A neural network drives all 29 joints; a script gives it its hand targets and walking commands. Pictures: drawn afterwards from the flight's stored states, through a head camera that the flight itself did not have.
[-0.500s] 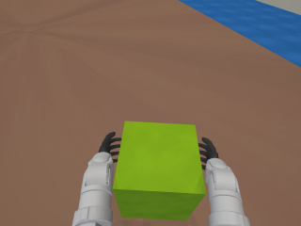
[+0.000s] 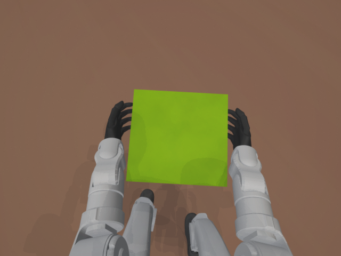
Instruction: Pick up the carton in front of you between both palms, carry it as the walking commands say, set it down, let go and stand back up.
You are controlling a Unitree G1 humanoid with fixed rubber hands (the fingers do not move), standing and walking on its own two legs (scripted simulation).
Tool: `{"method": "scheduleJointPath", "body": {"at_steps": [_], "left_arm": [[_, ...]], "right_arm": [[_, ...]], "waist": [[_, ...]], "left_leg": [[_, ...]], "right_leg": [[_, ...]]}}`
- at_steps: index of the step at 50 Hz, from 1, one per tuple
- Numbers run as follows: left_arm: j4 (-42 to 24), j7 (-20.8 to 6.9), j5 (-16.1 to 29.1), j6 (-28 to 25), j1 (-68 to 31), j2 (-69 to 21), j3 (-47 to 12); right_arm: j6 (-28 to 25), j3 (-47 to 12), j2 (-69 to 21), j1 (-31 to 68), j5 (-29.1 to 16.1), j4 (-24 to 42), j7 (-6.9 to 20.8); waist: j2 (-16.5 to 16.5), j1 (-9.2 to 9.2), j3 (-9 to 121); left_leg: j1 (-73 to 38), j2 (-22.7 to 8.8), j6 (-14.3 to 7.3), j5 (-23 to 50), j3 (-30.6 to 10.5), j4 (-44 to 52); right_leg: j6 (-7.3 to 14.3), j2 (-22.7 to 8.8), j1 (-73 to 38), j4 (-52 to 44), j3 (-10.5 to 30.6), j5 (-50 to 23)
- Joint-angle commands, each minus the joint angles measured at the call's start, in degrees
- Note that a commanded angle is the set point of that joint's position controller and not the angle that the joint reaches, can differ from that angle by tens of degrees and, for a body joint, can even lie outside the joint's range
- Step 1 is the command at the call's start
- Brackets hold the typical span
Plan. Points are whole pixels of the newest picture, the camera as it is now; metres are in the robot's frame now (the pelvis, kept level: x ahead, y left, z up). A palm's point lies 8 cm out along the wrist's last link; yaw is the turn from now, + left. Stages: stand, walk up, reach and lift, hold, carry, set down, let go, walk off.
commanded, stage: set down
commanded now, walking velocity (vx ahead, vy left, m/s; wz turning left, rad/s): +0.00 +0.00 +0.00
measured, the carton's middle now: (176, 142) +0.39 +0.03 -0.16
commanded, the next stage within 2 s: none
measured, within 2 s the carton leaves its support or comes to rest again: neither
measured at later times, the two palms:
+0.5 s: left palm (123, 136) +0.40 +0.19 -0.23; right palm (220, 135) +0.43 -0.10 -0.21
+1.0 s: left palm (127, 141) +0.41 +0.21 -0.38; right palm (205, 136) +0.46 -0.09 -0.38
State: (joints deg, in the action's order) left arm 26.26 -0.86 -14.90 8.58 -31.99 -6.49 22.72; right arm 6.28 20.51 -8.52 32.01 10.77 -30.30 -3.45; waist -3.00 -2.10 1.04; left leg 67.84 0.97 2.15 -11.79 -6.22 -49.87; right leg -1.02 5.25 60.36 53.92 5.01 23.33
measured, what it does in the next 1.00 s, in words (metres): lowers itself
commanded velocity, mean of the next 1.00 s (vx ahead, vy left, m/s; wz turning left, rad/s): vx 0.00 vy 0.00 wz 0.00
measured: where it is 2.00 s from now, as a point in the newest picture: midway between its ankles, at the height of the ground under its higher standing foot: (167, 231)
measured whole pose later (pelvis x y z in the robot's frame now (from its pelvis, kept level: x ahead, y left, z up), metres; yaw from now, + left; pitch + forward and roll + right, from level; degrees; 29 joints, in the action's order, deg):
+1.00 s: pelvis -0.06 +0.00 -0.25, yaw -4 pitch +49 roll -3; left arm 37.8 3.1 -11.0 13.1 -60.5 1.5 31.0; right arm 11.7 17.9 4.5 69.4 8.0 -51.3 -6.2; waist -3.9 -6.3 3.5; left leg 129.6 4.2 5.7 -21.6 -7.5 -102.1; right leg -3.9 11.4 122.4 109.3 3.8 36.2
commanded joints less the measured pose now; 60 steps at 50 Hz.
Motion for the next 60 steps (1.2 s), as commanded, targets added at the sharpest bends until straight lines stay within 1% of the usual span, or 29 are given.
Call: {"method": "scheduleJointPath", "body": {"at_steps": [1,4,6,10,14,18,23,33,41,47,53,59,60], "left_arm": [[2.4,-9.9,4.0,-0.3,-24.8,-47.9,-33.6],[4.2,-10.3,3.3,2.1,-27.5,-49.1,-32.3],[5.7,-10.5,3.0,3.6,-30.0,-49.7,-31.2],[8.0,-10.3,2.9,5.9,-34.7,-50.4,-29.1],[9.5,-9.4,3.1,6.7,-38.6,-50.2,-27.3],[10.3,-8.5,3.9,6.7,-41.8,-49.9,-26.9],[10.4,-7.8,5.1,6.2,-45.4,-48.8,-27.0],[10.7,-7.8,7.1,5.2,-51.2,-44.8,-25.3],[12.2,-8.3,8.2,4.6,-56.1,-40.6,-22.3],[13.1,-8.5,8.6,4.2,-60.1,-37.0,-19.6],[13.7,-8.4,9.4,3.8,-64.4,-33.4,-17.8],[13.7,-8.2,11.3,3.1,-69.3,-30.4,-17.4],[13.1,-8.3,12.0,2.9,-71.1,-30.2,-17.5]], "right_arm": [[-0.8,-34.1,-47.2,28.9,-4.3,-0.5,11.8],[1.7,-32.3,-47.5,32.6,-3.9,-1.7,13.8],[3.4,-30.5,-47.5,35.1,-3.4,-3.2,15.0],[5.6,-26.7,-46.8,39.5,-2.7,-6.9,16.5],[6.2,-23.5,-45.7,43.3,-2.2,-10.2,17.1],[6.0,-22.2,-44.9,46.3,-2.6,-12.5,16.8],[5.6,-22.4,-44.6,50.0,-3.8,-14.2,15.9],[4.8,-24.4,-43.3,56.6,-6.1,-15.6,12.9],[4.2,-24.6,-40.9,61.7,-6.6,-17.4,10.5],[4.0,-24.3,-38.1,65.6,-7.0,-19.3,9.2],[3.7,-24.5,-34.7,69.9,-8.1,-21.2,8.4],[3.1,-25.8,-31.9,74.4,-10.2,-22.3,8.1],[3.2,-26.1,-31.7,75.2,-10.3,-22.0,8.2]], "waist": [[2.7,-1.44,55.5],[2.1,-1.52,53.1],[2.0,-1.37,51.6],[2.8,-1.22,51.0],[3.9,-1.35,53.3],[4.5,-1.61,56.8],[4.3,-2.41,60.7],[1.9,-4.53,64.5],[-0.3,-6.20,64.6],[-1.3,-7.42,63.4],[-1.6,-8.69,61.8],[-2.1,-9.91,60.8],[-3.1,-10.31,60.3]], "left_leg": [[-44.2,5.4,-1.1,29.4,4.4,-9.0],[-35.0,5.7,-0.6,17.6,5.7,-10.3],[-30.7,5.8,-0.5,11.5,6.2,-11.4],[-26.1,5.8,-0.2,4.8,6.3,-14.5],[-22.9,5.8,0.2,1.4,5.8,-18.1],[-19.6,6.0,0.7,1.3,6.2,-22.3],[-14.1,6.4,1.1,2.6,7.5,-27.9],[-2.5,6.7,1.4,6.1,10.2,-37.9],[5.9,6.4,1.7,6.2,11.5,-44.5],[10.9,5.9,1.9,5.1,12.2,-48.8],[13.8,5.1,2.1,4.0,12.5,-52.8],[16.1,4.2,2.3,3.4,12.7,-56.7],[18.6,4.2,2.2,3.3,12.7,-56.8]], "right_leg": [[-2.4,4.4,4.9,-1.5,-3.9,-19.7],[-2.2,4.6,9.9,1.4,-4.7,-11.6],[-1.8,4.8,14.1,3.3,-5.3,-6.7],[-0.9,5.0,23.1,7.6,-6.3,-0.3],[-0.3,5.3,30.5,12.6,-6.8,2.6],[-0.1,5.7,35.0,17.3,-7.1,2.9],[-0.4,6.3,38.0,22.5,-7.4,2.4],[-1.2,7.1,40.6,31.1,-8.0,0.0],[-1.4,7.3,42.8,36.9,-8.2,-0.9],[-1.3,7.4,45.4,41.1,-8.3,0.1],[-1.2,7.3,48.0,45.5,-8.5,1.8],[-0.9,6.8,49.4,49.8,-8.7,3.0],[-0.8,6.6,49.1,50.4,-8.7,3.0]]}}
